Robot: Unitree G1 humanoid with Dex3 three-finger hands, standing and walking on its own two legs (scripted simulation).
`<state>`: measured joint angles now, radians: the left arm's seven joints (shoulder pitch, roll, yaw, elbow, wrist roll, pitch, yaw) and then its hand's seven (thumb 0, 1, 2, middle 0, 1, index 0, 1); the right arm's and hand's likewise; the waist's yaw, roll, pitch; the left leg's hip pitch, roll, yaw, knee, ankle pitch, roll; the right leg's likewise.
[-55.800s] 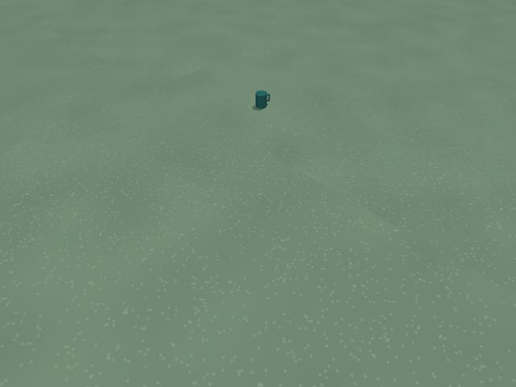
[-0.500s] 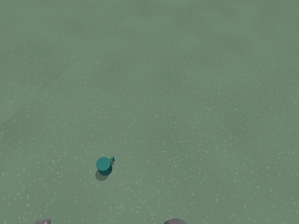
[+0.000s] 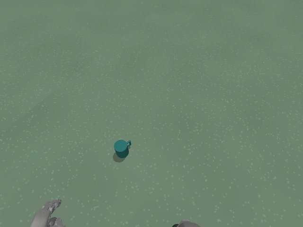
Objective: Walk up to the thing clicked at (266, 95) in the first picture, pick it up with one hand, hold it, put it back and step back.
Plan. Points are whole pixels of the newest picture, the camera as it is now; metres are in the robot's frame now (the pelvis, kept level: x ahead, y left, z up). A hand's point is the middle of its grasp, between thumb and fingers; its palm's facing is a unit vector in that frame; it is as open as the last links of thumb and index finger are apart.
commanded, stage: step back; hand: left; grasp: from above
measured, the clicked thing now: (123, 147) +0.67 +0.19 -0.70
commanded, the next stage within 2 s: none
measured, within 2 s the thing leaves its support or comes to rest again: neither
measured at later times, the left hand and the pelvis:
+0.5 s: hand out of the picture -0.06 +0.24 -0.14, palm faces -0.09 -0.91 -0.40, open 7.4 cm; pelvis -0.16 -0.01 +0.00, yaw -5 degrees
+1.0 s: hand out of the picture -0.21 +0.27 -0.15, palm faces -0.04 -0.94 -0.35, open 7.4 cm; pelvis -0.33 +0.00 +0.01, yaw -3 degrees
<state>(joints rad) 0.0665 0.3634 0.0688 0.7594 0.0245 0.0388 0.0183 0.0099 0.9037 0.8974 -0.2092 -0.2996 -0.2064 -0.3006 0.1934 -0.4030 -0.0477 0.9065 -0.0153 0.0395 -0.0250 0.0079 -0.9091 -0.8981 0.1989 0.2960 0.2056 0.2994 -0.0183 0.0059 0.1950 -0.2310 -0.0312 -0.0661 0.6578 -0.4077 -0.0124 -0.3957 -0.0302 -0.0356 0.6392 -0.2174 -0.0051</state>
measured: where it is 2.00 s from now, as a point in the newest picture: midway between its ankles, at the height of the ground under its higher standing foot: outside the picture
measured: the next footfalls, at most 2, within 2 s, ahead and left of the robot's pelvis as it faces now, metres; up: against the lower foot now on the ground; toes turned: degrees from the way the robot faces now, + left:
right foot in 0.40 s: -0.10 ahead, -0.13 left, +0.00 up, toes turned -2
left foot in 0.74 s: -0.22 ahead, +0.11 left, +0.00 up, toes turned -3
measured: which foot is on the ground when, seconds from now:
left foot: down 0.00-0.42, up 0.44-0.72, down 0.74-1.00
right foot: down 0.00-0.04, up 0.06-0.38, down 0.40-0.78, up 0.80-1.00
